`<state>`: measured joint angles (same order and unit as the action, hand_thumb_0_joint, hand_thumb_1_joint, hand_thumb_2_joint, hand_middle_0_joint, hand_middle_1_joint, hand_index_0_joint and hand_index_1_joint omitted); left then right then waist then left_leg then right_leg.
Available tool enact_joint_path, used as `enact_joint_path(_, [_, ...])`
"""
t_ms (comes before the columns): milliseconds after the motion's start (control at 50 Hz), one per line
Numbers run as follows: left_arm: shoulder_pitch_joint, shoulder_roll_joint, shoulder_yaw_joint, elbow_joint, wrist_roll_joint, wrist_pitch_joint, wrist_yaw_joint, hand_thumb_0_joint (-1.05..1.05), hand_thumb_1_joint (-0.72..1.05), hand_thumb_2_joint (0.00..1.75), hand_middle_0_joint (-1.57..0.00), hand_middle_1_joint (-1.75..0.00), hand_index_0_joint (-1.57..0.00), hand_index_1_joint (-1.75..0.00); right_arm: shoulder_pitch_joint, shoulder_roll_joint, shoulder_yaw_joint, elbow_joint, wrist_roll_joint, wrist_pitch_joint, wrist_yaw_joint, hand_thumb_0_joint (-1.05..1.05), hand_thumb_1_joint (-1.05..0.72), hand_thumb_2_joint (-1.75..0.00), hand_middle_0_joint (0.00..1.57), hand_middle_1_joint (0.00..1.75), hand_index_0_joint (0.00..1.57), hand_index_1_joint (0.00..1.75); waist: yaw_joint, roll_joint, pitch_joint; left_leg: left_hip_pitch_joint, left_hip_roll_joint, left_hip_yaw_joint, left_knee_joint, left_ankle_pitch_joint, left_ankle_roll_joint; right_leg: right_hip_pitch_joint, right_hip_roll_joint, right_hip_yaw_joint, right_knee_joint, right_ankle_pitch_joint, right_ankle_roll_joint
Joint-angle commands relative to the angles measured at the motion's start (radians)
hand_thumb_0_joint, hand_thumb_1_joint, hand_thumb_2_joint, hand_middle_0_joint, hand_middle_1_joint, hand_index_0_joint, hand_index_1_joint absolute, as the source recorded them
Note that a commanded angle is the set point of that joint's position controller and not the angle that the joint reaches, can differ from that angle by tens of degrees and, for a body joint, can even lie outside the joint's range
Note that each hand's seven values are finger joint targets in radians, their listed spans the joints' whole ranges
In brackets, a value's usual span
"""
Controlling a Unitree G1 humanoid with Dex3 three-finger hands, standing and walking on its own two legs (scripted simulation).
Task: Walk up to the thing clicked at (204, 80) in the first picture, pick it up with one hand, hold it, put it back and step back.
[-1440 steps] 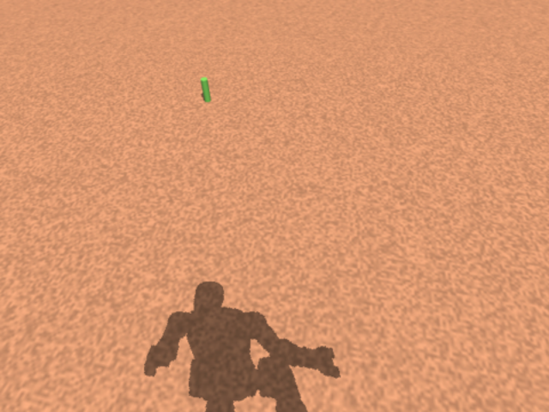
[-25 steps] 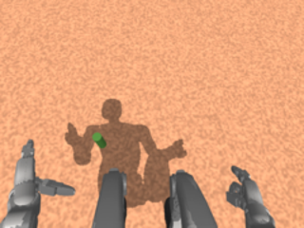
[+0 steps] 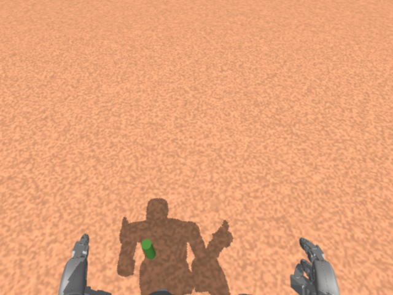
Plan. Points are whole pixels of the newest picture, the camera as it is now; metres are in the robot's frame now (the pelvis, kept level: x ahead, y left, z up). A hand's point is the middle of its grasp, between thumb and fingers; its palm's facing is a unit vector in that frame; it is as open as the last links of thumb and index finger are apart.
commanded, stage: home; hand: left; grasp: from the side
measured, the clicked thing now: (149, 249) +0.41 +0.21 -0.64
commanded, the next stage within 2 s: stand in 1.70 s
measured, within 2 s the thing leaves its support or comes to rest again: neither
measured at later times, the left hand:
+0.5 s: hand (113, 286) +0.16 +0.17 -0.05, palm faces +0.10 -0.95 -0.29, open 17.6 cm
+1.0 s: hand (117, 291) +0.15 +0.16 -0.05, palm faces +0.10 -0.95 -0.28, open 17.6 cm
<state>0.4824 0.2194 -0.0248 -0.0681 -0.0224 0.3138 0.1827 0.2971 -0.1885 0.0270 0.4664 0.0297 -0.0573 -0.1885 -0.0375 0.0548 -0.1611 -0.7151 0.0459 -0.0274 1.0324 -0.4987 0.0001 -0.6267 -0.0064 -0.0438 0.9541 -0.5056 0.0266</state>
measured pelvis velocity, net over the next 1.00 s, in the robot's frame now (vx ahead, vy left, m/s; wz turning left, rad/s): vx -0.01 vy -0.02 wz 0.01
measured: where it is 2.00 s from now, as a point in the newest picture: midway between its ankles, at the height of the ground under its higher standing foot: outside the picture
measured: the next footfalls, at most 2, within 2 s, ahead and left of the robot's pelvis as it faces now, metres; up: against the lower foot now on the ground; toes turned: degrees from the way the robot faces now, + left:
none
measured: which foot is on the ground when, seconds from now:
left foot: down 0.00-1.00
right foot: down 0.00-1.00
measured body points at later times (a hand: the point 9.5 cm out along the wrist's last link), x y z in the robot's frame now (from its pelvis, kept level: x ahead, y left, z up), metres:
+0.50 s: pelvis +0.00 -0.01 +0.01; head +0.02 -0.01 +0.46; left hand +0.15 +0.22 -0.03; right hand +0.16 -0.25 -0.06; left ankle +0.01 +0.11 -0.68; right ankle -0.02 -0.14 -0.68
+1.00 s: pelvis -0.01 -0.02 +0.01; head +0.01 -0.02 +0.46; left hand +0.15 +0.21 -0.03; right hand +0.15 -0.26 -0.06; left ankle +0.01 +0.11 -0.68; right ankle -0.02 -0.14 -0.68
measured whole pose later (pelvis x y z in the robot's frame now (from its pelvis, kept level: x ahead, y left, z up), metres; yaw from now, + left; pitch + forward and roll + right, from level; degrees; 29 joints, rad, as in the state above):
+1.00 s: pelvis -0.01 -0.02 +0.01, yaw +1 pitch +7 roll -2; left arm 0.46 0.20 -0.02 0.01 -0.01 0.28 0.13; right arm 0.27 -0.20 0.02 0.50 0.02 -0.11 -0.18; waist -0.02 0.04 -0.10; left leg -0.64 0.05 -0.04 0.96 -0.45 -0.03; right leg -0.57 0.00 -0.05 0.92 -0.48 0.00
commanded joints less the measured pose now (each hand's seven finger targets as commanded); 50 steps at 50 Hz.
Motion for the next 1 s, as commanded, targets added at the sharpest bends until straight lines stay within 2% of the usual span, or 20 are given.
enact_joint_path(0, [0.013,0.08,0.059,-0.179,0.015,-0.049,-0.006,0.0,-0.58,0.04,-0.05,-0.05,-0.05,-0.05,-0.065,-0.133,-0.052,-0.153,-0.014,-0.069,-0.013,0.0,-0.9,-0.9,0.2,0.3,0.2,0.3,0.006,-0.02,-0.045,0.159,-0.017,-0.009,-0.206,0.274,-0.006,0.037,0.045,-0.05,-0.138,0.243,-0.036])
enact_joint_path(40, [0.005,0.086,0.067,-0.167,0.018,-0.056,-0.012,0.0,-0.59,0.03,-0.05,-0.05,-0.04,-0.05,-0.066,-0.134,-0.051,-0.156,-0.016,-0.075,-0.013,0.0,-0.9,-0.9,0.2,0.3,0.2,0.3,0.006,-0.022,-0.047,0.164,-0.019,-0.005,-0.201,0.294,-0.005,0.048,0.044,-0.046,-0.142,0.26,-0.034])
enact_joint_path(100, [-0.043,0.085,0.066,-0.16,0.023,-0.068,-0.018,0.0,-0.59,0.03,-0.04,-0.05,-0.04,-0.05,-0.067,-0.133,-0.05,-0.15,-0.023,-0.088,-0.012,0.0,-0.9,-0.9,0.2,0.3,0.2,0.3,-0.004,-0.014,-0.045,0.168,-0.023,-0.001,-0.204,0.269,-0.004,0.048,0.039,-0.035,-0.152,0.244,-0.032])
enact_joint_path(220, [-0.071,0.096,0.062,-0.196,0.024,-0.076,-0.022,0.0,-0.59,0.03,-0.04,-0.05,-0.04,-0.05,-0.076,-0.129,-0.042,-0.146,-0.024,-0.103,-0.01,0.0,-0.9,-0.9,0.2,0.3,0.2,0.3,0.008,0.038,-0.072,0.201,-0.028,0.002,-0.222,0.252,-0.009,0.067,0.037,-0.03,-0.16,0.228,-0.035])
enact_joint_path(240, [-0.063,0.105,0.071,-0.193,0.022,-0.076,-0.022,0.0,-0.61,0.02,-0.04,-0.04,-0.04,-0.04,-0.081,-0.129,-0.041,-0.142,-0.024,-0.103,-0.01,0.0,-0.9,-0.9,0.2,0.3,0.2,0.3,0.011,0.029,-0.071,0.204,-0.027,0.0,-0.222,0.256,-0.009,0.072,0.036,-0.032,-0.166,0.23,-0.034])
enact_joint_path(280, [-0.007,0.076,0.056,-0.129,0.022,-0.07,-0.027,0.0,-0.59,0.03,-0.04,-0.05,-0.04,-0.05,-0.085,-0.129,-0.04,-0.14,-0.023,-0.103,-0.009,0.0,-0.9,-0.9,0.2,0.3,0.2,0.3,0.008,-0.015,-0.06,0.196,-0.029,0.007,-0.212,0.278,-0.004,0.077,0.036,-0.029,-0.175,0.258,-0.03])
enact_joint_path(320, [-0.017,0.08,0.062,-0.118,0.019,-0.07,-0.027,0.0,-0.6,0.03,-0.04,-0.05,-0.04,-0.05,-0.084,-0.129,-0.039,-0.137,-0.022,-0.103,-0.008,0.0,-0.9,-0.9,0.2,0.3,0.2,0.3,0.013,-0.016,-0.026,0.176,-0.032,0.01,-0.214,0.266,-0.003,0.071,0.034,-0.03,-0.182,0.253,-0.027])
enact_joint_path(360, [-0.044,0.103,0.078,-0.153,0.022,-0.079,-0.027,0.0,-0.6,0.03,-0.04,-0.05,-0.04,-0.05,-0.086,-0.13,-0.042,-0.132,-0.022,-0.101,-0.007,0.0,-0.9,-0.9,0.2,0.3,0.2,0.3,0.015,-0.019,-0.04,0.18,-0.032,0.014,-0.212,0.254,-0.002,0.073,0.033,-0.027,-0.187,0.24,-0.026])
enact_joint_path(400, [0.002,0.074,0.06,-0.104,0.019,-0.075,-0.034,0.0,-0.61,0.01,-0.04,-0.04,-0.04,-0.04,-0.087,-0.13,-0.041,-0.135,-0.022,-0.102,-0.005,0.0,-0.9,-0.9,0.2,0.3,0.2,0.3,0.012,-0.03,-0.03,0.176,-0.034,0.019,-0.21,0.258,0.0,0.072,0.032,-0.023,-0.191,0.249,-0.024])
enact_joint_path(420, [-0.013,0.073,0.063,-0.114,0.017,-0.077,-0.034,0.0,-0.6,0.03,-0.04,-0.05,-0.04,-0.05,-0.085,-0.131,-0.043,-0.137,-0.022,-0.101,-0.004,0.0,-0.9,-0.9,0.2,0.3,0.2,0.3,0.01,-0.029,-0.044,0.178,-0.032,0.015,-0.212,0.266,-0.001,0.081,0.032,-0.024,-0.186,0.257,-0.026])
enact_joint_path(440, [-0.04,0.105,0.086,-0.161,0.017,-0.082,-0.031,0.0,-0.6,0.03,-0.04,-0.05,-0.04,-0.05,-0.085,-0.131,-0.043,-0.134,-0.019,-0.102,-0.005,0.0,-0.9,-0.9,0.2,0.3,0.2,0.3,0.024,-0.005,-0.051,0.188,-0.032,0.02,-0.211,0.279,-0.002,0.083,0.03,-0.022,-0.184,0.27,-0.027])
enact_joint_path(460, [-0.008,0.082,0.068,-0.112,0.021,-0.08,-0.034,0.0,-0.6,0.03,-0.04,-0.05,-0.04,-0.05,-0.082,-0.131,-0.045,-0.135,-0.021,-0.099,-0.007,0.0,-0.9,-0.9,0.2,0.3,0.2,0.3,0.012,-0.03,-0.053,0.19,-0.033,0.023,-0.201,0.288,0.0,0.08,0.03,-0.019,-0.186,0.285,-0.023])
enact_joint_path(520, [-0.045,0.093,0.076,-0.141,0.017,-0.084,-0.034,0.0,-0.58,0.04,-0.05,-0.05,-0.05,-0.05,-0.084,-0.131,-0.045,-0.134,-0.021,-0.101,-0.006,0.0,-0.9,-0.9,0.2,0.3,0.2,0.3,0.015,-0.014,-0.068,0.194,-0.035,0.025,-0.201,0.287,0.001,0.09,0.027,-0.014,-0.189,0.288,-0.023])
enact_joint_path(620, [-0.062,0.093,0.075,-0.123,0.017,-0.085,-0.035,0.0,-0.59,0.03,-0.04,-0.05,-0.04,-0.05,-0.093,-0.128,-0.041,-0.133,-0.02,-0.106,-0.008,0.0,-0.9,-0.9,0.2,0.3,0.2,0.3,0.013,-0.015,-0.038,0.183,-0.035,0.026,-0.214,0.236,0.004,0.076,0.025,-0.013,-0.202,0.238,-0.022])
enact_joint_path(720, [-0.041,0.085,0.067,-0.111,0.017,-0.084,-0.038,0.0,-0.59,0.03,-0.04,-0.05,-0.04,-0.05,-0.09,-0.13,-0.043,-0.134,-0.019,-0.109,-0.01,0.0,-0.9,-0.9,0.2,0.3,0.2,0.3,0.013,-0.039,-0.035,0.184,-0.037,0.034,-0.206,0.242,0.006,0.073,0.022,-0.009,-0.21,0.255,-0.017])
enact_joint_path(760, [-0.072,0.102,0.08,-0.146,0.017,-0.088,-0.036,0.0,-0.58,0.04,-0.05,-0.05,-0.05,-0.05,-0.093,-0.131,-0.045,-0.125,-0.019,-0.11,-0.008,0.0,-0.9,-0.9,0.2,0.3,0.2,0.3,0.016,-0.027,-0.036,0.187,-0.036,0.031,-0.216,0.219,0.005,0.073,0.023,-0.01,-0.213,0.225,-0.021])
enact_joint_path(780, [-0.037,0.072,0.061,-0.088,0.019,-0.086,-0.04,0.0,-0.57,0.04,-0.05,-0.05,-0.05,-0.05,-0.091,-0.13,-0.045,-0.127,-0.021,-0.111,-0.008,0.0,-0.9,-0.9,0.2,0.3,0.2,0.3,0.007,-0.051,-0.024,0.183,-0.035,0.031,-0.215,0.217,0.006,0.069,0.024,-0.01,-0.212,0.223,-0.02])
enact_joint_path(840, [-0.045,0.078,0.066,-0.092,0.017,-0.087,-0.041,0.0,-0.57,0.05,-0.05,-0.05,-0.05,-0.05,-0.095,-0.129,-0.044,-0.122,-0.021,-0.114,-0.009,0.0,-0.9,-0.9,0.2,0.3,0.2,0.3,0.009,-0.055,-0.017,0.173,-0.036,0.031,-0.213,0.212,0.008,0.065,0.024,-0.012,-0.215,0.22,-0.017])
enact_joint_path(900, [-0.049,0.098,0.084,-0.126,0.019,-0.093,-0.04,0.0,-0.58,0.04,-0.05,-0.05,-0.05,-0.05,-0.091,-0.13,-0.046,-0.128,-0.019,-0.113,-0.01,0.0,-0.9,-0.9,0.2,0.3,0.2,0.3,0.02,-0.024,-0.054,0.193,-0.035,0.031,-0.214,0.236,0.004,0.078,0.025,-0.01,-0.206,0.237,-0.023])
enact_joint_path(980, [-0.064,0.087,0.079,-0.11,0.017,-0.093,-0.04,0.0,-0.57,0.04,-0.05,-0.05,-0.05,-0.05,-0.093,-0.129,-0.044,-0.124,-0.02,-0.117,-0.011,0.0,-0.9,-0.9,0.2,0.3,0.2,0.3,0.013,-0.016,-0.034,0.188,-0.037,0.035,-0.219,0.204,0.004,0.067,0.024,-0.007,-0.213,0.207,-0.022])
